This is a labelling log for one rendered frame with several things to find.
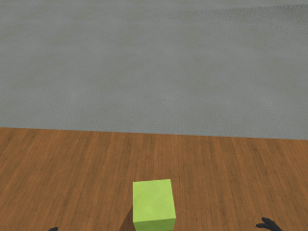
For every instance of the right robot hand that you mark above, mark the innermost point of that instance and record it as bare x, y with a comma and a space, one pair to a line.
269, 224

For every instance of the carton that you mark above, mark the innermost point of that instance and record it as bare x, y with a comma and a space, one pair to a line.
153, 205

